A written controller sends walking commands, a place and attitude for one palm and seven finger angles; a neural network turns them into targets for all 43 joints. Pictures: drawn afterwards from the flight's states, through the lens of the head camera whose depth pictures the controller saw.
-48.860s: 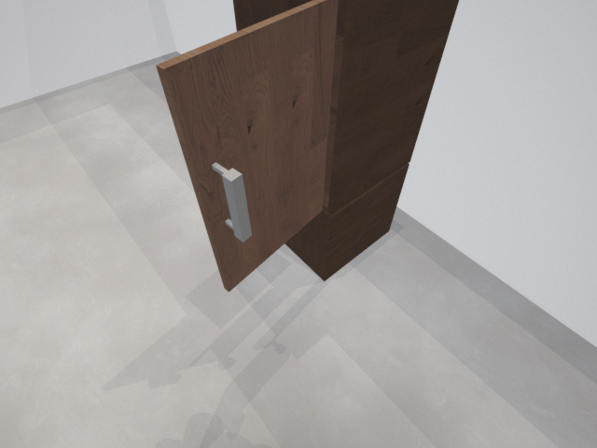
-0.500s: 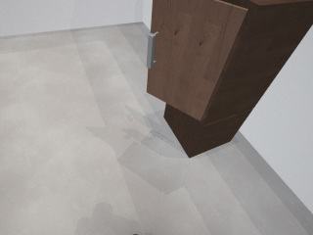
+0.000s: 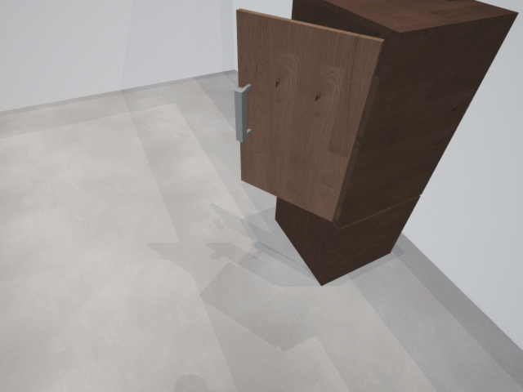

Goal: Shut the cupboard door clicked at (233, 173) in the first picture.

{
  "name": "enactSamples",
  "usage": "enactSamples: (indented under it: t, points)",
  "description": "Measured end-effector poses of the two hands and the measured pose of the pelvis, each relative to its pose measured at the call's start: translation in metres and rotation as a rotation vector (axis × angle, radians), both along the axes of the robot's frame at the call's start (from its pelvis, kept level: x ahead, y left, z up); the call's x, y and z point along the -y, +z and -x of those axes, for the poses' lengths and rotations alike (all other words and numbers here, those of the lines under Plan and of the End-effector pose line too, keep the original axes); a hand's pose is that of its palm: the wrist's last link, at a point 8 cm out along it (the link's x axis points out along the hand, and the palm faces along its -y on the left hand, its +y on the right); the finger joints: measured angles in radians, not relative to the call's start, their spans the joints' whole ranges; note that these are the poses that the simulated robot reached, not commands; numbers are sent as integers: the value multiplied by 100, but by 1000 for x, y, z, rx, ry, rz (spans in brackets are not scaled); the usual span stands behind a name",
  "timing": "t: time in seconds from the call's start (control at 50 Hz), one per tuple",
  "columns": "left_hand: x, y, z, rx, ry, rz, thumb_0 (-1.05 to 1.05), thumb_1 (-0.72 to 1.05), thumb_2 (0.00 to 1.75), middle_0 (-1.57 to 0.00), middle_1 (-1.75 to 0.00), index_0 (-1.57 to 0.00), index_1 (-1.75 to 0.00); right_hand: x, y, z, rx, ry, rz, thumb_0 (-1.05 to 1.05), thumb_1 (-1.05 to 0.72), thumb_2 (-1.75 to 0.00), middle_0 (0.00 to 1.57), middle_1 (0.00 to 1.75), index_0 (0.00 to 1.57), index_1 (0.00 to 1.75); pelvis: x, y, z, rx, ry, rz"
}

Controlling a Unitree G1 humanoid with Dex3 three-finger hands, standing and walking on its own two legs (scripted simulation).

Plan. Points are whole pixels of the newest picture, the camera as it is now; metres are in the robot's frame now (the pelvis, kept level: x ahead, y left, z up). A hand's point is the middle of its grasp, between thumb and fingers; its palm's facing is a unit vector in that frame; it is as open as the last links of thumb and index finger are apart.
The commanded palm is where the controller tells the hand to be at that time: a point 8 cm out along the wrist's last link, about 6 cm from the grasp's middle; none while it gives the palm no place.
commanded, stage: let the arm hang, fingers relaxed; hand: left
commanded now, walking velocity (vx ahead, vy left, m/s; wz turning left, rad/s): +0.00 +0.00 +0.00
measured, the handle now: (244, 113) +0.90 +0.09 -0.03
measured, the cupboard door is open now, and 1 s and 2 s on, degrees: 31 31 31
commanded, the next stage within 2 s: look to check the result in 0.20 s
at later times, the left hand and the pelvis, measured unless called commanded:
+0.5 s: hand out of the picture -0.01 +0.15 -0.18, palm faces +0.01 -0.98 -0.19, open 7.4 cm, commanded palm none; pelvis +0.03 -0.01 +0.00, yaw +0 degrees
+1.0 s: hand out of the picture +0.00 +0.15 -0.18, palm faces +0.04 -0.98 -0.18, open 7.4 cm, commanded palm none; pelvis +0.04 -0.01 +0.00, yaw +0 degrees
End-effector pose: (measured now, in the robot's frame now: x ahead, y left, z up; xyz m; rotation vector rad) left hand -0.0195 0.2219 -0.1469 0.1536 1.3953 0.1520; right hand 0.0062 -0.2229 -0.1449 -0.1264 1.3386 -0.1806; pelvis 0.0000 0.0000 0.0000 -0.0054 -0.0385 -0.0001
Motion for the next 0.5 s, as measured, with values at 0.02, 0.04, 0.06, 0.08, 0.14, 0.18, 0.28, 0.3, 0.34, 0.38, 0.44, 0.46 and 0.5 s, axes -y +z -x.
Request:
enactSamples:
  t: [0.02,0.04,0.06,0.08,0.14,0.18,0.28,0.3,0.34,0.38,0.44,0.46,0.5]
  points:
    - [3,-1,-9,17,-6,6,0,91,90,-20,-30,-20,-30,1,1,-1,1,-2,2,0,-91,-89,20,30,20,30,1,0,-1,0,0,-1]
    - [6,-1,-16,32,-11,12,0,91,90,-20,-30,-20,-30,2,1,-1,1,-3,3,0,-91,-89,20,30,20,30,2,0,-3,0,-1,-1]
    - [9,-1,-23,44,-16,18,0,91,90,-20,-30,-20,-30,3,1,-1,-1,-5,5,0,-91,-89,20,30,20,30,3,0,-4,0,-2,-2]
    - [11,-2,-29,54,-21,23,0,91,90,-20,-30,-20,-30,3,2,0,-6,-7,6,0,-91,-89,20,30,20,30,3,0,-6,0,-2,-2]
    - [13,-2,-37,50,-27,20,1,92,90,-20,-30,-20,-30,4,2,3,-27,-12,6,0,-91,-89,20,30,20,30,6,1,-10,-1,-4,-4]
    - [13,-2,-38,40,-25,19,1,92,90,-20,-30,-20,-30,5,2,7,-48,-15,5,0,-91,-89,20,30,20,30,7,1,-13,-2,-3,-4]
    - [13,-1,-31,-8,-12,12,1,92,90,-20,-30,-20,-30,4,2,14,-100,-17,0,0,-91,-89,20,30,20,30,10,1,-20,-5,-4,-4]
    - [13,-1,-29,-20,-8,10,1,92,90,-20,-30,-20,-30,4,1,15,-109,-18,-1,0,-91,-89,19,30,20,30,10,1,-21,-5,-5,-5]
    - [14,-1,-23,-45,-2,8,1,91,90,-20,-30,-20,-30,4,1,15,-123,-18,-4,0,-91,-89,19,30,20,30,11,1,-23,-6,-5,-6]
    - [15,0,-18,-68,4,7,0,91,90,-20,-30,-20,-30,3,1,15,-131,-18,-6,0,-91,-89,20,30,20,30,11,1,-26,-7,-6,-6]
    - [17,0,-10,-98,13,8,0,91,90,-20,-30,-20,-30,3,0,11,-134,-16,-7,0,-91,-89,20,30,20,30,12,1,-29,-7,-7,-8]
    - [17,0,-8,-106,15,9,0,91,90,-20,-30,-20,-30,3,0,9,-132,-15,-7,0,-90,-89,20,30,20,30,12,1,-30,-6,-7,-8]
    - [19,1,-4,-118,20,11,0,91,90,-20,-30,-20,-30,4,0,4,-126,-12,-7,0,-90,-89,20,30,20,30,12,1,-31,-6,-7,-9]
